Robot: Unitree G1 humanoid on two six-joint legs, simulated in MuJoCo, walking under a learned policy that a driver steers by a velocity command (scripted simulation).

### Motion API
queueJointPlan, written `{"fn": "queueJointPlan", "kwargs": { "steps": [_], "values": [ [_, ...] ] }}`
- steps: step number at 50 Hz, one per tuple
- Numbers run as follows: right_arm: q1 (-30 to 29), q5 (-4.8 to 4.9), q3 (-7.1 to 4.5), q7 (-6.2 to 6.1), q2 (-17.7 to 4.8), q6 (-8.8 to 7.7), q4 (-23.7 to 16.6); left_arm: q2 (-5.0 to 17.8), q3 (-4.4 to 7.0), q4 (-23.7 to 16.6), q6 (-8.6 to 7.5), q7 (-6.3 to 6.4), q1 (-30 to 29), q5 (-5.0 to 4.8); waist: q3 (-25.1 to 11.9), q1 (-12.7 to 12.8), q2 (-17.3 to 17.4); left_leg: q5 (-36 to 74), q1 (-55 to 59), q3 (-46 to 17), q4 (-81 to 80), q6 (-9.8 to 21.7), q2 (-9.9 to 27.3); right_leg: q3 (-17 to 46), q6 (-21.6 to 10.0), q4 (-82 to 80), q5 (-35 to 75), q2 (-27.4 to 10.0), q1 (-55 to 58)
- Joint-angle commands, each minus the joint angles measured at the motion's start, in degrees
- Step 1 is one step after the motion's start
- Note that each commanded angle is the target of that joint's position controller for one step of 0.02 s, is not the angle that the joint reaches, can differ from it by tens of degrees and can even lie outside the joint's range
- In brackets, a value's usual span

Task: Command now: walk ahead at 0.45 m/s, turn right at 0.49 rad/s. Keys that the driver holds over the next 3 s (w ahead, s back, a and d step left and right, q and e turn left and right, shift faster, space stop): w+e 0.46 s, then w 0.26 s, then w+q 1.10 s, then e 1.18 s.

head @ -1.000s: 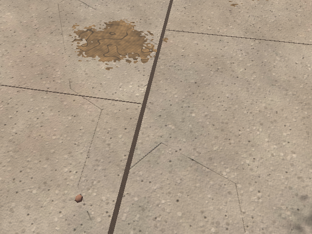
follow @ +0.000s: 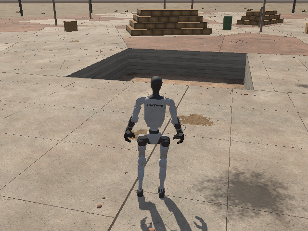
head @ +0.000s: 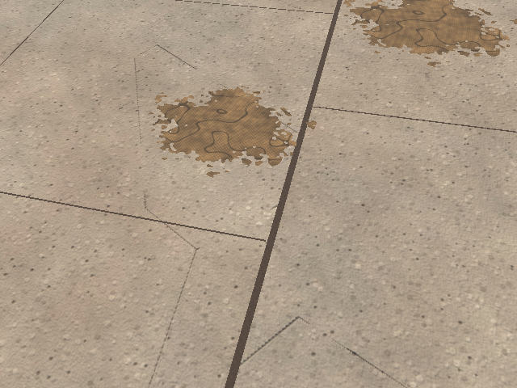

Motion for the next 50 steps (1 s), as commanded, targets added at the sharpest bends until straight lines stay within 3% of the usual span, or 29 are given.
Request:
{"fn": "queueJointPlan", "kwargs": {
  "steps": [1, 5, 8, 10, 13, 15, 17, 18, 19, 20, 21, 22, 23, 24, 25, 26, 28, 30, 34, 38, 40, 41, 42, 43, 44, 45, 46, 48, 50],
  "values": [
    [-7.1, -1.47, -0.99, 0.08, -6.3, -3.05, -7.3, 7.8, 1.71, -4.0, -0.67, 0.38, 4.3, 0.19, 0.5, 2.5, -3.5, 7.5, -27.4, -4.1, 3.2, 0.6, 4.0, 27.6, -11.7, -19.4, 1.9, -16.5, 20.8],
    [-8.9, -1.87, -0.57, -0.04, -3.8, -1.69, -8.2, 8.7, 1.89, -4.6, -0.43, 1.84, 4.9, 0.25, 0.9, 1.0, -4.9, 16.6, -20.8, -1.6, -6.8, -2.4, 2.2, 17.7, -10.2, -20.6, 22.9, -11.3, 14.2],
    [-15.4, -1.51, 0.55, 0.15, -1.2, -1.73, -9.8, 8.8, 2.09, -3.6, -0.1, 2.9, 7.5, -0.19, 2.2, 2.9, -5.9, 25.6, -16.0, -0.7, -20.4, -3.0, -0.5, 13.8, -7.6, -19.8, 24.9, -7.9, 10.6],
    [-19.8, -0.95, 0.88, 0.86, -0.7, -2.03, -10.9, 8.6, 2.15, -2.8, 0.12, 3.28, 10.0, -0.4, 2.8, 4.6, -7.2, 29.1, -13.6, -0.4, -26.6, -2.8, -1.9, 14.8, -6.8, -19.4, 22.7, -7.9, 10.4],
    [-23.4, -0.51, 0.61, 1.72, -1.8, -2.63, -12.0, 8.8, 2.38, -2.0, 0.6, 3.61, 12.4, -0.88, 3.0, 5.5, -7.2, 29.8, -12.2, -1.9, -31.9, -1.7, -2.7, 18.8, -6.5, -16.9, 21.0, -9.9, 14.0],
    [-23.1, -0.42, 0.15, 1.95, -3.0, -3.02, -12.0, 9.1, 2.72, -2.1, 1.11, 4.07, 11.9, -0.92, 3.0, 4.4, -7.8, 27.6, -10.1, -2.9, -33.8, -0.6, -2.7, 21.3, -5.9, -14.6, 22.1, -11.3, 16.6],
    [-18.2, -0.36, -0.79, 1.57, -4.9, -3.27, -11.0, 9.6, 3.17, -2.7, 1.62, 4.15, 10.3, -0.51, 0.7, 1.7, -9.4, 22.0, -3.0, -1.9, -34.4, 1.3, -3.6, 22.0, -4.7, -9.3, 33.4, -11.1, 17.8],
    [-11.6, -0.49, -1.75, 1.07, -6.6, -3.39, -9.5, 9.1, 2.97, -3.5, 1.76, 3.87, 8.9, -0.26, -4.0, -1.9, -9.3, 23.2, 7.0, -0.6, -35.9, 3.1, -3.7, 20.4, -3.3, -1.9, 40.6, -8.6, 16.5],
    [-1.9, -1.37, -2.45, 0.47, -8.7, -3.33, -8.4, 7.4, 2.19, -5.4, 1.73, 3.42, 6.6, 0.37, -12.7, -6.8, -8.1, 22.7, 24.4, -5.9, -33.0, 6.8, 2.6, 19.3, -1.6, 11.2, 35.3, -5.6, 8.7],
    [6.1, -2.45, -3.49, -0.13, -13.1, -2.82, -7.3, 1.0, 0.48, -6.5, 1.26, 3.21, 13.6, 0.84, -23.2, -5.2, 6.2, 18.2, 48.1, -27.7, -32.3, 14.5, 17.9, 14.2, 2.1, 33.3, 5.2, 2.6, -11.0],
    [6.4, -1.49, -2.68, 0.52, -10.0, -2.62, -6.3, 3.4, 0.07, -6.4, 0.75, 2.89, 17.8, -0.94, -27.9, -3.6, 17.4, 6.8, 51.8, -46.5, -39.5, 18.5, 24.5, 14.3, 3.1, 44.0, -17.1, 2.9, -21.1],
    [2.8, -0.94, -1.53, -0.02, -5.0, -1.98, -7.3, 8.6, 1.6, -6.1, 0.97, 2.86, 12.8, -1.95, -17.3, -4.7, 9.4, 0.8, 43.4, -38.8, -41.5, 15.5, 21.8, 13.7, 3.6, 47.5, -12.5, -1.3, -25.3],
    [-0.3, -0.87, -0.94, -0.33, -3.2, -1.37, -7.2, 9.9, 1.86, -7.3, 1.21, 2.85, 7.3, -1.4, -9.6, -4.5, 3.4, 3.8, 33.6, -29.3, -42.7, 13.0, 19.1, 10.8, 3.7, 46.0, -7.2, -3.7, -24.8],
    [-2.0, -1.2, -0.6, -0.16, -2.9, -1.13, -6.2, 8.5, 1.75, -8.2, 1.2, 2.74, 4.0, -0.34, -4.2, -3.1, 0.4, 9.7, 24.4, -24.0, -44.8, 12.2, 16.4, 9.6, 3.7, 43.3, -4.6, -5.3, -22.9],
    [-3.2, -1.7, -0.28, 0.03, -2.1, -1.3, -5.5, 7.3, 1.85, -8.6, 1.33, 2.53, 3.3, 0.03, -1.6, -1.4, 0.9, 13.1, 18.5, -19.8, -46.7, 11.8, 14.1, 9.7, 3.5, 40.5, -3.1, -6.8, -20.5],
    [-3.9, -1.88, -0.29, 0.22, -2.2, -1.51, -5.0, 5.6, 1.55, -8.5, 1.61, 2.26, 4.5, -0.43, -0.3, 0.1, 2.5, 14.1, 14.5, -16.9, -48.7, 11.8, 12.9, 9.5, 3.4, 38.9, -2.8, -7.3, -18.0],
    [-4.1, -1.21, -0.56, 0.61, -2.7, -2.24, -3.4, 3.1, 0.82, -8.3, 2.12, 2.17, 5.0, -0.47, 0.9, 1.3, 3.0, 17.3, 10.9, -12.8, -51.5, 13.1, 12.5, 8.4, 3.6, 34.2, -2.8, -7.7, -16.9],
    [-3.7, -0.83, -1.16, 0.71, -4.8, -2.59, -2.0, 2.4, 0.3, -9.2, 1.99, 2.17, 1.9, 0.39, 1.9, 1.3, 2.0, 21.0, 10.8, -9.8, -53.2, 14.0, 12.9, 7.8, 4.0, 27.6, 1.1, -8.3, -18.5],
    [-2.9, 0.05, -1.49, 0.52, -7.1, -1.79, -0.3, 1.8, -0.73, -10.2, 0.42, 0.91, -5.1, 0.63, 2.3, -0.9, 0.9, 24.2, 11.3, -2.6, -53.1, 12.0, 10.1, 4.2, 4.0, 12.0, 13.8, -8.0, -14.9],
    [2.7, 1.22, -1.71, 0.68, -9.3, -0.52, 2.2, 3.1, -0.5, -13.0, -0.33, 0.15, -12.7, 0.0, 3.5, -3.7, 1.6, 21.8, 15.6, -4.0, -50.8, 10.6, 11.9, 2.5, 3.3, 3.2, 13.8, -6.2, -12.8],
    [3.6, 1.36, -1.78, 0.55, -10.2, 0.37, 3.0, 4.6, 0.17, -13.5, -0.76, -0.04, -12.2, -0.01, 3.2, -2.4, 2.5, 22.7, 17.9, -5.9, -47.8, 9.7, 13.2, 1.9, 2.3, -0.4, 10.5, -4.8, -9.9],
    [3.0, 1.4, -1.68, 0.41, -10.5, 0.78, 3.2, 5.4, 0.79, -12.7, -0.95, 0.05, -9.0, 0.11, 1.9, 0.1, 2.7, 26.3, 17.6, -5.5, -44.2, 8.6, 12.7, 0.8, 1.6, -3.0, 10.7, -3.5, -4.5],
    [3.4, 1.17, -1.06, 0.31, -9.1, 0.92, 3.5, 7.7, 2.16, -10.7, -0.98, 0.49, -2.3, 0.46, -2.1, 3.4, 1.9, 33.0, 15.7, -3.5, -35.9, 7.0, 10.0, 0.0, 0.4, -4.4, 10.6, -2.2, 5.9],
    [3.0, 0.24, 0.28, 0.26, -6.0, 0.66, 2.6, 11.4, 3.63, -9.1, -0.87, 1.23, 7.3, 1.22, -9.4, 7.9, -0.7, 27.5, 7.8, -0.6, -21.3, 4.3, 6.6, 6.1, -2.4, -3.0, 11.5, -8.6, 20.8],
    [8.3, -0.22, 2.36, 0.33, 0.6, -0.21, 0.6, 17.7, 4.9, -8.8, -0.33, 1.84, 12.4, 2.48, -17.9, 6.6, -15.8, 0.3, -13.7, 2.5, 1.5, -0.3, -1.7, 30.9, -10.6, -6.8, 4.4, -25.1, 40.1],
    [7.3, 1.02, 1.41, 0.14, -3.5, -0.79, 1.6, 13.3, 3.86, -8.5, -0.38, 1.64, 14.1, 2.27, -20.7, 8.4, -13.9, -9.3, -19.5, -6.1, 11.4, -0.4, -2.1, 41.5, -12.3, -12.9, -1.4, -26.5, 38.7],
    [3.8, 2.21, 0.18, 0.14, -7.0, -0.81, 0.6, 10.4, 2.77, -8.2, -0.54, 1.45, 11.1, 1.72, -12.5, 7.6, -11.0, -5.6, -23.7, -6.9, 14.4, 0.1, 0.5, 33.1, -10.1, -13.5, -1.4, -24.8, 33.1],
    [0.0, 1.01, 0.05, -0.2, -6.1, 0.02, -0.3, 5.9, 1.39, -8.1, -0.94, 1.02, 3.8, 1.32, -4.4, 4.0, -8.4, 2.9, -21.3, -5.1, 10.1, 0.1, 4.5, 20.3, -7.6, -16.6, 4.4, -19.9, 20.4],
    [1.9, 0.94, -0.14, -0.18, -4.4, 1.69, 0.4, 4.2, 1.23, -7.6, -1.97, 0.9, 0.3, 1.74, -1.8, 1.0, -9.4, 7.8, -15.2, -5.5, 7.4, -0.4, 6.1, 13.0, -6.6, -20.8, 9.1, -17.5, 12.9]
  ]
}}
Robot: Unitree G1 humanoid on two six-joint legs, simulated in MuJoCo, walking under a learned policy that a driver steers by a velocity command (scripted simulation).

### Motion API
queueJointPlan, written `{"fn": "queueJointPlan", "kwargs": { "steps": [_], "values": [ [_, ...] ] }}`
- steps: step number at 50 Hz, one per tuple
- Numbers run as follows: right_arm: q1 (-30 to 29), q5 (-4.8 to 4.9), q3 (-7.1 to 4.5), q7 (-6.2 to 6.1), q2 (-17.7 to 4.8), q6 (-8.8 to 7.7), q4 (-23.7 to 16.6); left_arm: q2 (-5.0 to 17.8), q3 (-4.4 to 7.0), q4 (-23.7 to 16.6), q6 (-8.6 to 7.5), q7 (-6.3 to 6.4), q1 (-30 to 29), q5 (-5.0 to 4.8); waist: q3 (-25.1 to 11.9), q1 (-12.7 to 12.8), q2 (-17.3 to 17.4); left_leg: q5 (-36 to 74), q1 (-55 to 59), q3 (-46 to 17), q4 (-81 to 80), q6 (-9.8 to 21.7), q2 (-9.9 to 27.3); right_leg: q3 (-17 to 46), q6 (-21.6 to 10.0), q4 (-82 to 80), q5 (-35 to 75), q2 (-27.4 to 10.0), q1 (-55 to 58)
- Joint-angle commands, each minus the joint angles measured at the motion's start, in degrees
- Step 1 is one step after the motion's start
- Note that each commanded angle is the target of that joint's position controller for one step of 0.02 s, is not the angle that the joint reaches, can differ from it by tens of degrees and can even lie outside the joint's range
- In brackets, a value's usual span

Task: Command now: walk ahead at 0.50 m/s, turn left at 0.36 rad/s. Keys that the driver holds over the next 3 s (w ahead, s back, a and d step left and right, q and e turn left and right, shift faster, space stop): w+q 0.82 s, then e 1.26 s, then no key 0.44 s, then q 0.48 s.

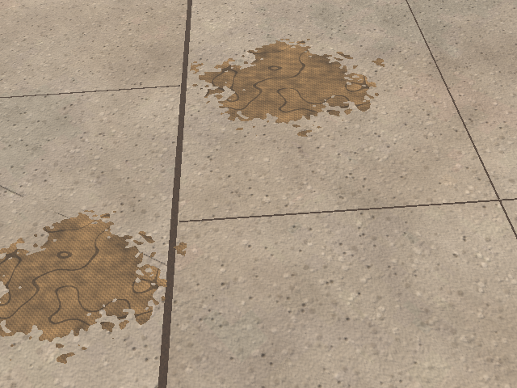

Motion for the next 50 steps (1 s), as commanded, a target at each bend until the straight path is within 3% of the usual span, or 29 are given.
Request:
{"fn": "queueJointPlan", "kwargs": {
  "steps": [1, 5, 9, 14, 16, 17, 18, 19, 20, 21, 22, 23, 24, 25, 26, 29, 34, 37, 41, 42, 43, 44, 45, 46, 47, 48, 49, 50],
  "values": [
    [0.0, 0.01, -1.19, -0.18, -2.9, 0.78, -4.4, 5.9, 2.17, -1.0, -1.8, 0.13, 1.9, 0.22, -3.0, 0.7, -8.8, 6.0, -10.9, -3.1, 0.6, -0.4, 4.3, 13.6, -9.5, -18.2, 7.1, -14.8, 11.7],
    [-4.3, -0.43, -0.99, -0.06, -1.2, 1.75, -6.2, 7.4, 3.1, 1.4, -2.35, 1.12, 2.9, 0.47, 0.0, 0.6, -5.8, 13.7, -14.8, -4.1, -7.6, -1.1, 4.1, 5.0, -9.2, -20.2, 14.6, -14.7, 12.7],
    [-11.5, -0.74, -0.23, 1.48, 0.2, 1.4, -8.6, 9.5, 3.83, 2.9, -1.69, 1.93, 4.4, 0.06, 2.3, 3.0, -5.0, 22.5, -13.2, -0.2, -20.7, -0.2, 3.3, -1.7, -7.8, -21.0, 14.3, -14.1, 14.1],
    [-18.1, -0.58, -0.21, 3.03, -0.5, 1.44, -12.3, 11.7, 4.76, 5.3, -0.01, 2.14, 7.4, -1.37, 4.7, 4.7, -4.7, 17.3, -13.8, 4.0, -28.5, 2.9, 2.0, -5.4, -6.3, -17.7, 19.0, -16.4, 22.0],
    [-16.8, -0.63, -1.0, 3.33, -2.0, 1.61, -13.1, 13.3, 5.17, 5.4, 0.78, 2.36, 6.8, -1.76, 2.3, 2.7, -6.3, 11.9, -8.5, 7.2, -29.4, 5.1, -1.1, -7.2, -5.1, -11.4, 36.2, -16.4, 24.1],
    [-13.3, -0.58, -1.81, 3.25, -3.3, 1.81, -12.6, 14.2, 5.39, 5.3, 1.26, 2.54, 6.3, -2.02, -0.5, 0.5, -7.4, 9.0, -3.2, 9.0, -29.3, 6.4, -3.5, -8.0, -4.4, -5.4, 46.0, -16.0, 24.4],
    [-5.7, -0.37, -3.24, 2.95, -5.6, 1.93, -10.9, 14.5, 5.36, 5.0, 1.79, 2.67, 5.2, -2.33, -4.5, -4.1, -6.9, 9.9, 6.9, 10.3, -32.1, 8.2, -6.4, -9.5, -3.1, 5.1, 50.7, -14.4, 22.2],
    [4.0, -0.32, -5.39, 1.99, -9.6, 2.33, -8.2, 13.2, 4.74, 4.6, 1.69, 2.93, 5.7, -2.02, -9.6, -8.6, -4.7, 12.7, 23.4, 7.1, -34.6, 10.4, -7.1, -10.1, -0.7, 19.7, 42.9, -12.0, 12.7],
    [5.9, -0.03, -6.81, 0.84, -16.7, 2.56, -7.6, 5.4, 2.37, 1.9, 0.76, 2.52, 10.0, 0.78, -13.1, -4.1, 11.3, 12.0, 42.8, -19.7, -36.3, 18.4, 8.0, -8.6, 3.2, 41.4, -6.4, -3.9, -12.2],
    [6.2, -0.48, -5.92, 1.32, -16.0, 1.41, -10.1, 5.4, 1.39, 0.2, -1.7, 1.9, 8.6, -0.41, -23.8, -4.2, 9.8, -0.2, 50.8, -46.9, -47.6, 26.0, 16.1, 6.5, 3.8, 52.3, -24.4, 3.4, -23.3],
    [5.4, -0.9, -4.66, 1.75, -11.5, 0.59, -9.6, 10.1, 2.59, -1.4, -3.06, 1.34, 0.6, -2.95, -17.7, -6.8, 3.1, 1.3, 47.6, -40.6, -51.0, 21.9, 15.0, 10.1, 2.5, 53.0, -19.2, 0.3, -29.3],
    [2.8, -0.7, -4.14, 1.73, -9.6, 0.05, -9.4, 9.6, 2.31, -2.2, -3.76, 1.39, -1.0, -3.08, -11.2, -4.9, 1.9, 5.6, 39.7, -32.7, -50.7, 19.9, 12.8, 9.6, 1.4, 48.9, -13.9, -2.0, -29.6],
    [-1.4, -0.52, -3.47, 1.58, -7.5, -0.06, -10.1, 9.3, 2.38, -1.2, -3.85, 1.92, -0.6, -1.52, -7.4, -2.0, -1.5, 11.6, 31.1, -26.1, -50.4, 17.9, 10.2, 9.6, 1.5, 44.1, -10.1, -4.5, -26.0],
    [-4.3, -0.98, -2.86, 1.33, -5.7, -0.07, -11.0, 10.0, 2.87, -0.8, -3.39, 2.14, 0.4, -0.4, -5.7, 0.2, -0.7, 17.2, 24.5, -21.6, -51.2, 17.0, 8.2, 9.9, 1.9, 40.3, -7.6, -5.9, -21.4],
    [-5.5, -1.47, -2.63, 1.09, -5.2, -0.07, -11.7, 10.0, 3.07, -0.7, -2.62, 1.98, 1.3, -0.12, -5.2, 1.5, 0.4, 19.9, 20.6, -19.8, -52.5, 16.7, 6.9, 9.9, 2.4, 38.6, -6.1, -6.4, -18.2],
    [-4.4, -1.25, -3.02, 0.1, -6.5, -0.45, -11.0, 7.5, 2.53, -1.1, -1.07, 1.96, 0.3, 0.52, -4.0, 2.0, 0.0, 27.3, 14.7, -14.9, -53.9, 17.0, 5.0, 8.0, 4.7, 31.7, -2.3, -5.4, -16.6],
    [-0.4, -0.6, -3.29, -1.27, -7.6, 0.27, -9.3, 4.8, 1.18, -3.9, -1.32, 1.3, -10.9, 0.05, -1.6, -2.2, 2.4, 20.4, 12.0, -11.5, -52.8, 13.1, 1.2, 7.3, 6.0, 9.9, 14.2, -1.3, -13.6],
    [2.3, -0.28, -3.42, -1.51, -8.1, 0.73, -8.2, 5.9, 1.38, -5.1, -2.04, 0.33, -15.1, -0.84, -1.0, -3.9, 3.1, 16.0, 13.8, -15.1, -50.8, 12.5, 2.8, 8.0, 5.4, 3.6, 16.2, 0.4, -11.1],
    [2.1, -0.39, -3.52, -1.87, -7.7, 1.37, -8.1, 8.6, 2.64, -4.9, -3.03, -0.33, -12.3, -1.11, -1.4, -1.5, 5.4, 15.8, 18.9, -21.7, -44.2, 10.8, 5.0, 9.3, 2.6, -0.3, 8.4, 0.9, -6.6],
    [0.9, -0.7, -3.17, -1.91, -6.6, 1.59, -8.2, 9.2, 3.14, -3.5, -3.28, -0.18, -7.5, -0.64, -2.6, 1.1, 5.7, 21.7, 19.8, -20.1, -40.2, 9.4, 3.7, 7.4, 1.1, -3.0, 9.8, 1.2, -2.0],
    [1.1, -1.16, -2.31, -1.83, -4.1, 1.54, -8.5, 10.7, 3.72, -2.5, -3.69, 0.03, -2.4, 0.76, -7.1, 3.1, 4.6, 27.6, 19.1, -16.8, -31.4, 7.1, 0.3, 8.2, -1.3, -3.2, 14.1, -1.3, 7.1],
    [3.9, -2.5, -1.14, -2.01, -1.2, 1.44, -9.6, 13.9, 4.18, -2.2, -3.79, 0.12, 4.1, 2.16, -16.2, 3.9, -3.6, 15.4, 11.5, -12.7, -15.4, 4.3, -4.1, 18.7, -5.7, 0.3, 26.1, -11.2, 22.6],
    [13.6, -0.72, -0.68, -2.08, 0.2, 1.15, -8.4, 16.1, 5.01, 1.0, -2.89, -0.59, 7.8, 2.1, -21.0, 0.5, -23.4, -15.1, -5.9, -8.0, 2.0, -0.2, -11.9, 42.9, -16.3, -5.0, 25.6, -21.6, 35.6],
    [13.1, -0.66, -1.41, -2.16, -5.1, 1.16, -6.8, 10.9, 3.7, 0.2, -2.62, -1.04, 7.2, -0.35, -18.1, 1.7, -15.5, -15.7, -10.6, -11.3, 8.6, -1.0, -8.9, 46.1, -16.0, -7.1, 18.0, -21.3, 33.7],
    [6.0, -0.95, -1.98, -2.09, -7.2, 1.51, -7.8, 8.1, 2.68, -0.6, -2.13, -0.94, 3.3, -0.84, -11.9, 2.7, -9.5, -11.5, -11.9, -9.5, 10.2, -1.7, -6.9, 37.2, -14.2, -6.8, 20.8, -18.9, 27.5],
    [1.2, -2.03, -1.92, -2.2, -7.2, 1.85, -9.0, 7.1, 1.84, -1.2, -1.6, -0.96, -0.3, -0.47, -8.7, 1.9, -5.0, -8.4, -10.5, -6.0, 8.1, -2.4, -4.3, 30.6, -13.0, -6.9, 27.8, -16.1, 21.0],
    [-2.3, -2.98, -1.99, -2.23, -6.6, 1.9, -10.3, 6.1, 1.4, -1.1, -1.2, -0.93, -2.2, -0.59, -5.9, 1.3, -3.6, -6.4, -9.4, -4.8, 3.7, -2.7, -2.4, 26.6, -12.7, -7.3, 34.4, -13.8, 15.7],
    [-2.9, -3.12, -1.7, -2.14, -5.0, 1.87, -10.9, 5.8, 1.07, -0.6, -1.05, -0.73, -2.5, -0.26, -5.6, 0.1, -4.9, -5.1, -6.1, -4.4, -1.2, -2.8, -1.1, 23.7, -11.7, -7.7, 39.0, -11.5, 12.5]
  ]
}}
Over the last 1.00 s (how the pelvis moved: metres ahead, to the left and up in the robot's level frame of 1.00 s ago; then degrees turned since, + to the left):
0.51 -0.16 0.00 -17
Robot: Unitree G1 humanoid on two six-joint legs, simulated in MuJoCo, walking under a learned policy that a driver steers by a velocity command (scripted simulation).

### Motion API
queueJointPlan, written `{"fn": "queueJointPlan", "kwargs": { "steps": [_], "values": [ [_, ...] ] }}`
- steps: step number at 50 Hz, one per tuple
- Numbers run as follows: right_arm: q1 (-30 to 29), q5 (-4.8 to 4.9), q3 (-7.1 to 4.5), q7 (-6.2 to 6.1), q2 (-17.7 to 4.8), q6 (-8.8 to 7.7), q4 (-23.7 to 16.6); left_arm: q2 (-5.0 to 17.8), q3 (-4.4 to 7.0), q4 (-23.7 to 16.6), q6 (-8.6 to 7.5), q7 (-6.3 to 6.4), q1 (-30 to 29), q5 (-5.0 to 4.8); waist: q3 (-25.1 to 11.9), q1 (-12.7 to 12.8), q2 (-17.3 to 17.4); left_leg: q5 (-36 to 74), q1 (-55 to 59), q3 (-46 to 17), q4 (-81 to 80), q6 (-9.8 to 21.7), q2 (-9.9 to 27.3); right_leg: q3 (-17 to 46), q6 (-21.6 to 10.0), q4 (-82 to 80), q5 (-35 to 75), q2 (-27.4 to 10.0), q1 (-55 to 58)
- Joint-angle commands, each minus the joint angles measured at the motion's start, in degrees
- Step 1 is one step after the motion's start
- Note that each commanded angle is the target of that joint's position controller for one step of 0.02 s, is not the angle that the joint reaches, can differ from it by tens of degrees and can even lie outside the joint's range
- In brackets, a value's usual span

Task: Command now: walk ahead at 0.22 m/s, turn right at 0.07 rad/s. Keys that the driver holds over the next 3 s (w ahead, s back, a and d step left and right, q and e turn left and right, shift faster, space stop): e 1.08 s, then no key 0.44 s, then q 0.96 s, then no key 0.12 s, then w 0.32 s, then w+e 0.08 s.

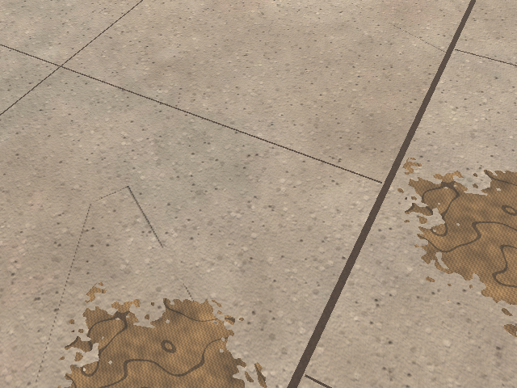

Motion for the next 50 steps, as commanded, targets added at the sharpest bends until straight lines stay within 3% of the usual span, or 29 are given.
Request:
{"fn": "queueJointPlan", "kwargs": {
  "steps": [1, 3, 6, 10, 12, 14, 15, 16, 17, 18, 20, 22, 26, 28, 32, 34, 35, 36, 37, 38, 39, 40, 41, 42, 44, 50],
  "values": [
    [-0.9, -0.86, -1.15, -0.19, -4.0, -0.66, -5.3, 5.1, 0.65, -2.1, 0.24, 0.25, 0.6, 0.03, -6.8, -0.9, -6.2, 3.2, -7.7, 0.5, -7.6, -1.7, 5.7, 16.0, -10.9, -7.3, 38.6, -13.7, 13.9],
    [-1.1, -0.46, -0.47, -0.58, -2.1, -0.46, -5.3, 8.8, 1.86, -1.4, 0.97, 0.79, 1.1, 0.13, -8.6, -1.0, -8.5, 2.8, -3.9, 2.6, -15.6, -3.0, 4.0, 14.4, -11.9, -7.2, 43.4, -13.1, 12.7],
    [-2.7, 0.09, -0.74, -1.14, -3.5, 0.47, -5.0, 12.3, 3.26, -1.4, 2.83, 1.79, 1.6, -0.95, -11.2, -0.5, -8.4, 9.0, 0.4, 2.7, -22.1, -3.2, 2.4, 15.6, -11.9, -7.9, 34.4, -13.4, 11.1],
    [-8.1, 0.32, -1.11, -1.01, -4.0, 1.52, -6.5, 11.4, 3.37, -1.6, 4.99, 2.67, 1.8, -1.82, -8.0, 0.8, -8.9, 11.4, 2.1, 1.5, -27.9, -2.6, 1.3, 19.5, -10.3, -9.1, 11.4, -12.0, 7.2],
    [-9.1, 0.45, -1.26, -0.59, -3.9, 0.79, -6.9, 10.9, 3.37, -1.8, 5.8, 3.11, 1.5, -1.82, -6.5, 0.6, -9.6, 12.2, 3.6, 1.3, -33.7, -1.8, 0.9, 22.2, -9.5, -7.9, 7.4, -11.3, 7.1],
    [-6.3, 0.49, -1.75, -0.12, -4.3, -0.42, -6.0, 9.9, 3.14, -2.5, 6.57, 3.68, 0.4, -2.13, -6.5, -1.5, -9.2, 20.2, 10.3, 1.9, -45.8, -0.1, 1.8, 23.0, -6.7, -4.2, 5.2, -8.8, 5.9],
    [-4.8, -0.24, -2.47, -0.34, -7.0, -0.7, -6.1, 7.8, 2.49, -2.9, 6.68, 3.83, 1.9, -1.7, -8.4, -1.1, -5.8, 23.8, 16.8, -2.4, -47.3, 2.5, 8.8, 21.1, -3.9, 0.8, -2.4, -6.6, 2.0],
    [-6.3, -1.43, -3.37, -0.81, -11.5, -0.17, -7.0, 4.5, 1.63, -3.5, 6.42, 3.68, 5.4, -1.05, -8.7, 2.1, 8.2, 36.1, 22.0, -14.4, -47.7, 9.3, 20.7, 11.6, -0.1, 12.4, -20.5, 1.2, -7.6],
    [-5.2, -2.67, -3.4, -0.37, -10.2, -0.03, -6.5, 7.9, 2.53, -4.2, 6.01, 3.73, 5.2, -0.97, -8.7, 0.7, 13.4, 41.9, 19.1, -22.2, -49.4, 16.7, 27.5, 5.9, 2.6, 24.9, -30.5, 2.2, -12.4],
    [-6.6, -2.2, -2.53, -0.27, -7.5, -0.28, -7.1, 11.4, 3.77, -3.2, 6.14, 3.69, 6.4, -1.05, -7.8, 1.1, 8.6, 41.7, 17.9, -19.3, -49.1, 17.4, 26.1, 7.0, 4.1, 33.4, -28.1, -0.2, -12.8],
    [-11.0, -0.84, -1.78, -0.22, -4.8, -0.41, -7.6, 11.4, 4.53, -1.4, 7.78, 4.12, 7.9, -1.36, -5.8, 2.6, 5.2, 38.9, 16.3, -9.4, -47.9, 13.3, 19.9, 6.2, 6.4, 39.0, -21.9, -1.7, -13.7],
    [-11.4, -0.64, -1.77, -0.43, -5.3, -0.11, -7.0, 9.1, 3.94, -2.3, 8.71, 3.88, 6.7, -1.49, -4.5, 2.1, 6.0, 41.0, 14.2, -4.1, -48.5, 13.2, 17.7, 4.1, 8.0, 39.9, -17.7, -2.2, -13.4],
    [-8.7, -0.84, -2.57, -1.25, -7.0, 0.93, -5.7, 6.5, 2.71, -6.0, 8.63, 2.91, 1.3, -1.66, -6.1, -0.6, 7.6, 40.7, 18.0, -0.2, -48.6, 14.5, 18.5, 1.2, 8.8, 29.4, -14.8, -4.3, -11.8],
    [-8.9, -0.58, -3.16, -1.13, -8.6, 1.22, -5.5, 6.1, 2.28, -7.1, 8.59, 2.25, 0.2, -1.44, -7.0, -1.2, 8.0, 40.7, 17.2, 1.4, -48.5, 14.7, 19.4, -0.4, 8.1, 23.7, -14.5, -5.0, -7.4],
    [-8.6, 0.55, -3.86, -0.32, -10.4, 1.24, -4.6, 7.6, 2.77, -8.4, 9.11, 1.26, 0.3, -1.47, -6.9, -1.0, 8.9, 39.1, 16.6, 2.7, -46.9, 13.9, 21.3, -3.2, 5.5, 14.1, -13.5, -4.4, -1.4],
    [-9.6, 1.7, -4.0, -0.21, -10.6, 1.15, -4.2, 7.5, 3.13, -7.9, 9.33, 0.78, 2.8, -1.43, -6.7, 1.1, 8.4, 36.5, 15.1, 4.5, -43.2, 11.3, 20.9, -4.9, 2.8, 4.1, -7.2, -3.3, 4.1],
    [-8.3, 2.06, -3.77, -0.18, -9.5, 1.02, -3.4, 8.1, 3.61, -7.2, 9.32, 0.94, 4.9, -1.26, -7.0, 1.8, 6.8, 32.3, 12.4, 6.7, -39.4, 8.4, 19.2, -4.6, 1.0, -1.7, -2.1, -2.0, 9.6],
    [-5.1, 0.99, -3.21, 0.09, -7.1, 0.84, -2.3, 11.4, 4.71, -7.0, 9.2, 1.6, 6.9, -1.25, -7.9, 1.6, -1.3, 22.4, 4.5, 11.6, -30.1, 3.3, 15.6, 2.8, -1.7, -5.5, 11.1, -6.1, 18.4],
    [-5.6, -2.35, -1.78, 0.37, -3.4, 0.76, -5.1, 18.8, 6.07, -8.8, 8.96, 2.61, 7.1, -0.7, -7.4, -0.1, -20.7, -8.6, -13.5, 15.4, -12.1, -3.1, 6.7, 25.0, -11.2, -5.0, 33.4, -22.3, 25.8],
    [-11.6, -1.41, -2.56, -0.26, -6.1, 0.58, -6.5, 16.7, 5.34, -9.3, 7.59, 1.93, 8.7, 1.33, -10.7, 5.4, -15.2, -12.3, -16.1, 5.3, -2.0, -3.3, 4.1, 29.0, -18.9, -7.0, 30.9, -25.8, 21.3],
    [-12.5, 0.1, -3.11, -0.54, -7.6, 0.89, -6.4, 15.1, 4.71, -8.9, 6.48, 1.71, 6.6, 1.46, -8.4, 4.0, -10.7, -8.0, -16.9, 3.2, 1.3, -2.6, 5.3, 23.8, -17.1, -7.6, 26.2, -22.5, 19.4],
    [-11.3, 0.34, -3.36, -0.93, -7.7, 1.18, -5.6, 13.6, 4.43, -8.8, 5.97, 1.97, 3.4, 0.37, -6.6, 2.1, -8.7, -2.7, -17.2, 2.6, 0.3, -2.1, 5.9, 20.1, -13.7, -7.5, 21.4, -18.9, 17.8],
    [-10.7, -0.2, -3.58, -1.41, -7.9, 1.41, -4.7, 12.0, 3.88, -9.1, 6.03, 2.3, 1.2, -0.62, -6.2, 1.3, -7.5, 0.7, -17.2, 2.1, -1.1, -2.3, 6.3, 18.6, -11.6, -7.4, 19.0, -17.1, 17.2],
    [-9.7, -0.55, -3.73, -1.56, -8.0, 1.54, -4.5, 11.6, 3.49, -9.4, 6.26, 2.68, -0.2, -0.99, -6.2, 0.3, -8.1, 3.5, -15.0, 2.2, -1.1, -2.7, 5.8, 17.4, -11.1, -7.5, 20.1, -15.8, 15.1],
    [-8.2, -0.2, -3.57, -1.24, -7.0, 1.36, -4.1, 11.1, 3.16, -9.5, 6.57, 3.2, -0.1, -0.57, -7.7, -0.3, -8.7, 7.0, -12.5, 2.5, -1.8, -3.3, 4.3, 16.7, -11.2, -7.8, 19.7, -14.4, 14.4],
    [-11.1, 0.15, -2.74, -0.69, -5.3, 0.89, -4.8, 12.7, 3.78, -9.3, 7.11, 4.05, 1.2, -0.76, -6.7, 1.5, -9.7, 9.0, -9.2, 1.2, -18.4, -4.1, 2.7, 21.2, -11.0, -7.5, 8.4, -13.0, 14.2]
  ]
}}
Over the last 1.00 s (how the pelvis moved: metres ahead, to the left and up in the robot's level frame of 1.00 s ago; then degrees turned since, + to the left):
0.53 0.12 0.00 30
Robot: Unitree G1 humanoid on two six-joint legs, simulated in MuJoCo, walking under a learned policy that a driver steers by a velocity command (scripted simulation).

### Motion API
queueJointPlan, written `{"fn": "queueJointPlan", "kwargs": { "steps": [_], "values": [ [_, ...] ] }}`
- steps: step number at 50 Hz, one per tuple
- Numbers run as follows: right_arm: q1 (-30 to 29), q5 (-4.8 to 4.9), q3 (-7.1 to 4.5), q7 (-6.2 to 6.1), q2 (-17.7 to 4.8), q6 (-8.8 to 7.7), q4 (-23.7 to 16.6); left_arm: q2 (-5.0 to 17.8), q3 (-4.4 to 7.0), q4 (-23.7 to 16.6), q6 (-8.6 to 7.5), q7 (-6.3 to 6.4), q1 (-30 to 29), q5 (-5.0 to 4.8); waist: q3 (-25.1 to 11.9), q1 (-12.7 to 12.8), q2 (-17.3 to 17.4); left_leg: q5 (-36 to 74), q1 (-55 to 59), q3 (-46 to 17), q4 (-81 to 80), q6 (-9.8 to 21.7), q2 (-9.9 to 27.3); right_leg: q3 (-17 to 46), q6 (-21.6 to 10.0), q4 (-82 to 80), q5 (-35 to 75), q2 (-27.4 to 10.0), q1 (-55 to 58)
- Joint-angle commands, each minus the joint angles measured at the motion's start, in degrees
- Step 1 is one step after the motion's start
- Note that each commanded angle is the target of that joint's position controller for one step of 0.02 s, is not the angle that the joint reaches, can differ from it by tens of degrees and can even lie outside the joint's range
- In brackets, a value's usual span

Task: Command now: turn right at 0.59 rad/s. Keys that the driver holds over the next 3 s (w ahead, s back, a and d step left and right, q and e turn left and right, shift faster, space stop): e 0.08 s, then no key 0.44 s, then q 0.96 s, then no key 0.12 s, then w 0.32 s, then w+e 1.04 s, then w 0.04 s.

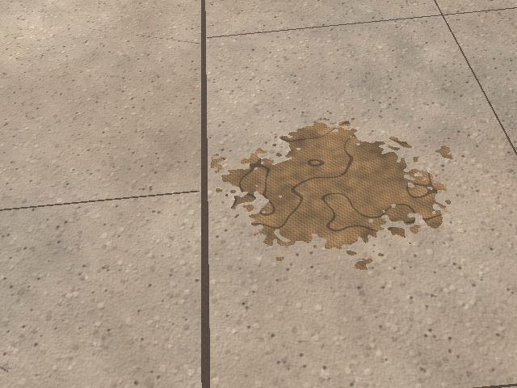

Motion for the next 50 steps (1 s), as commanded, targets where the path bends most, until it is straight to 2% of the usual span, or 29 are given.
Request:
{"fn": "queueJointPlan", "kwargs": {
  "steps": [1, 7, 9, 10, 11, 12, 13, 14, 16, 18, 20, 22, 24, 25, 26, 27, 28, 29, 32, 34, 36, 39, 42, 44, 45, 46, 47, 48, 50],
  "values": [
    [-2.3, 0.19, -0.72, 0.34, -3.8, -1.13, -4.3, 10.6, 3.18, -4.0, -0.41, 0.48, -1.1, 0.02, -7.0, 0.8, -9.6, 0.1, -0.7, -1.4, -6.8, -0.2, -0.5, 16.4, -9.9, -5.5, 10.2, -13.3, 8.1],
    [-0.4, 0.81, -0.83, 1.73, -4.3, -2.37, -4.1, 9.9, 2.95, -4.2, 0.29, -0.23, -2.6, -0.17, -8.3, 0.8, -10.6, -0.6, 7.9, -0.8, -18.0, 1.6, -1.3, 21.7, -9.3, -2.3, 14.9, -12.8, 7.5],
    [2.2, 0.52, -0.69, 2.27, -3.5, -2.86, -3.4, 8.7, 2.36, -4.1, 0.61, -0.03, -3.8, -0.76, -8.6, -1.4, -9.9, 8.7, 15.4, 0.5, -30.1, 3.2, -0.9, 20.7, -6.7, 0.2, 14.6, -10.5, 5.6],
    [2.5, -0.22, -0.87, 2.21, -4.7, -2.97, -3.5, 7.2, 1.87, -3.6, 0.51, 0.1, -2.0, -0.54, -8.8, -1.0, -7.4, 15.3, 20.5, -2.2, -33.6, 4.8, 2.8, 19.1, -3.9, 2.0, 8.0, -8.4, 2.6],
    [2.1, -1.36, -1.1, 1.93, -7.8, -2.8, -4.7, 4.3, 0.94, -3.3, 0.2, -0.01, 1.0, 0.76, -10.0, 1.2, 3.6, 24.6, 25.4, -12.6, -35.9, 8.8, 13.3, 12.0, -0.3, 11.7, -7.3, -2.5, -2.5],
    [1.0, -2.71, -1.11, 2.01, -9.1, -2.61, -3.8, 6.0, 1.6, -4.6, -0.25, 0.16, 0.4, 0.14, -6.1, 2.5, 14.1, 30.5, 20.9, -22.4, -36.6, 18.8, 20.7, 4.2, 2.8, 17.8, -23.3, 3.4, -9.2],
    [-0.2, -2.04, -0.57, 1.98, -6.6, -2.91, -4.8, 10.0, 2.79, -3.5, -0.5, 0.51, 0.3, 0.76, -5.7, 0.7, 10.4, 27.4, 18.8, -23.4, -37.5, 22.5, 22.2, 4.3, 5.5, 28.2, -25.7, 0.8, -9.4],
    [-1.0, -1.34, -0.33, 1.76, -6.0, -2.94, -4.7, 11.4, 3.61, -2.6, -0.4, 0.5, 0.1, 0.16, -4.9, 0.7, 8.0, 24.9, 18.9, -19.8, -37.0, 21.1, 19.5, 4.2, 6.4, 33.7, -23.1, 0.7, -10.6],
    [-2.7, 0.08, 0.24, 1.49, -4.8, -2.92, -4.5, 8.5, 3.25, -0.8, 0.54, 0.8, 1.2, 0.26, -3.8, 1.0, 6.0, 22.6, 19.9, -14.4, -35.7, 17.8, 15.4, 4.7, 8.3, 36.3, -18.4, 0.1, -11.9],
    [-2.4, 0.01, 0.95, 1.44, -3.3, -2.49, -3.8, 4.8, 2.05, -0.3, 0.74, 0.48, 1.2, 0.01, -4.0, 1.0, 6.6, 25.8, 20.1, -9.4, -34.9, 16.9, 12.1, 2.1, 9.3, 30.9, -16.2, -0.6, -9.2],
    [-2.0, -0.16, 0.94, 1.44, -3.4, -1.83, -3.3, 2.2, 0.87, -0.7, 0.41, 0.16, -0.6, 0.12, -5.4, -0.2, 8.6, 28.0, 21.5, -6.8, -33.6, 16.3, 10.4, -2.2, 9.6, 20.3, -15.6, -2.8, -4.9],
    [0.7, -0.12, 0.64, 1.45, -4.9, -1.1, -2.5, 2.3, 0.71, -0.6, 0.1, -0.05, -1.8, -0.25, -6.4, -2.0, 9.7, 29.4, 22.9, -7.8, -32.4, 16.9, 11.0, -4.3, 9.4, 11.4, -13.9, -2.9, -1.2],
    [0.7, 0.65, 0.99, 1.57, -4.8, -0.8, -2.0, 2.8, 0.96, 1.3, -0.06, -0.2, 1.3, -0.26, -6.3, -0.2, 8.7, 28.6, 21.7, -7.7, -30.9, 15.6, 10.4, -5.8, 7.9, -3.2, -2.1, -2.3, 5.3],
    [2.7, 0.8, 1.29, 1.69, -4.2, -1.21, -1.2, 3.9, 1.02, 1.6, -0.12, -0.18, 1.5, 0.31, -6.1, -0.4, 7.3, 26.6, 19.7, -7.7, -31.0, 13.5, 9.9, -4.2, 6.5, -7.5, 4.2, -3.1, 9.5],
    [4.0, -0.05, 1.73, 2.03, -3.6, -2.07, -0.9, 6.6, 1.36, 1.1, -0.11, 0.23, 1.7, 0.87, -7.5, -1.2, 3.2, 22.3, 16.3, -6.4, -30.0, 10.2, 8.7, 0.4, 4.7, -5.8, 13.3, -7.3, 14.6],
    [6.0, -0.93, 2.09, 2.7, -2.4, -3.04, -0.9, 9.6, 2.02, 1.8, 0.03, 0.48, 1.3, 1.23, -7.9, -3.9, -5.2, 15.3, 14.3, -2.3, -30.1, 7.2, 4.5, 1.8, 1.9, -0.9, 15.9, -9.5, 14.9],
    [3.6, -0.97, 2.47, 2.85, -2.0, -3.23, -0.3, 5.8, 1.39, 2.2, -0.12, -0.04, 1.0, 1.5, -8.1, -1.8, -6.2, 10.5, 17.1, -0.2, -29.8, 5.0, 2.8, 0.7, 0.5, -1.1, 6.5, -8.6, 10.9],
    [0.4, -0.47, 2.23, 2.85, -3.3, -3.01, -0.5, 4.4, 1.04, 2.0, -0.38, -0.31, 0.7, 1.83, -5.4, -0.3, -4.8, 10.0, 15.7, -0.1, -28.3, 4.3, 2.2, 0.3, 0.8, -2.1, 1.8, -7.6, 9.3],
    [-1.3, 0.73, 1.69, 1.98, -4.3, -1.71, -1.9, 7.1, 1.95, 2.4, -0.99, 0.55, 2.1, 1.5, -2.1, 0.4, -7.8, 12.1, 10.7, 0.0, -22.8, 4.9, 0.8, 1.4, 0.2, -3.5, 0.8, -9.5, 7.1],
    [-0.2, 1.11, 1.23, 1.7, -4.5, -1.17, -2.4, 8.2, 2.45, 2.5, -0.9, 1.16, 3.5, 1.17, -1.3, 0.4, -9.9, 9.5, 7.6, 1.1, -17.9, 4.7, 0.0, 4.0, -2.6, -4.7, 2.6, -13.5, 6.6],
    [0.8, 1.05, 0.89, 1.82, -4.0, -0.65, -2.7, 7.8, 2.46, 1.5, -0.86, 1.77, 2.1, 1.11, -1.4, 0.2, -12.6, -1.5, 5.3, 2.7, -10.6, 4.6, 0.3, 7.2, -6.3, -5.5, 7.3, -18.8, 5.8],
    [0.7, 1.36, 0.56, 2.64, -3.2, 0.18, -3.9, 8.2, 2.58, 0.7, -1.42, 2.15, -0.2, 0.97, -1.1, 0.4, -10.1, -13.6, 0.7, 2.8, -1.4, 4.6, 3.2, 7.6, -9.8, -4.8, 19.3, -23.8, 6.9],
    [3.6, 1.49, 0.51, 3.54, -3.1, 0.79, -3.6, 9.3, 3.1, 0.4, -1.03, 2.01, -3.8, -0.27, -3.6, -1.0, -8.8, -4.4, 7.4, 6.0, -9.9, 4.9, 2.8, 0.7, -6.8, -0.9, 22.7, -20.9, 6.4],
    [7.7, 1.34, -0.31, 3.94, -4.2, 0.86, -2.6, 7.9, 2.78, 1.0, -0.47, 1.9, -3.4, -1.0, -5.5, -2.6, -6.9, 6.8, 16.2, 8.0, -21.9, 6.4, -0.5, -4.7, -3.1, 6.3, 15.8, -17.2, 3.7],
    [8.6, 0.94, -1.47, 3.41, -7.7, 0.7, -3.2, 5.8, 2.36, 1.9, -0.62, 1.59, 0.5, -0.29, -5.8, -1.7, 2.8, 21.1, 22.6, -1.4, -28.8, 9.0, 3.0, -10.1, 1.5, 17.9, 3.0, -12.4, -2.6],
    [8.4, 0.22, -2.88, 2.86, -15.8, 0.08, -5.6, 2.1, 0.95, -1.7, -0.71, 1.67, -1.9, 2.39, -4.9, -0.9, 18.6, 38.7, 27.2, -28.3, -34.0, 20.3, 19.5, -11.2, 7.5, 33.9, -26.9, -2.4, -19.5],
    [11.2, -1.78, -1.79, 3.38, -13.3, -1.2, -5.9, 4.2, 1.4, -2.1, -1.03, 2.0, -4.4, 1.24, -10.5, -4.2, 12.1, 35.8, 26.7, -33.2, -36.0, 26.9, 22.9, -1.6, 7.0, 43.5, -31.1, -1.8, -19.4],
    [8.4, -1.67, -1.24, 3.46, -11.6, -2.19, -6.2, 5.8, 1.92, -1.6, -0.91, 1.99, -4.3, 0.08, -7.7, -2.6, 7.8, 32.3, 25.3, -27.7, -35.2, 25.4, 20.8, -0.6, 6.4, 46.6, -26.9, -3.1, -21.0],
    [3.8, 0.58, -0.8, 2.48, -9.6, -2.05, -6.7, 7.1, 2.7, 0.2, -0.83, 2.42, -3.9, 0.74, -5.5, -1.1, 2.3, 25.2, 24.0, -20.2, -34.2, 19.4, 15.3, -0.4, 6.2, 43.2, -17.3, -5.3, -21.8]
  ]
}}
Over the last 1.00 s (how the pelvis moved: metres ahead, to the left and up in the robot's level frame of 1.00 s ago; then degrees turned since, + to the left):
0.06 -0.03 0.01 -33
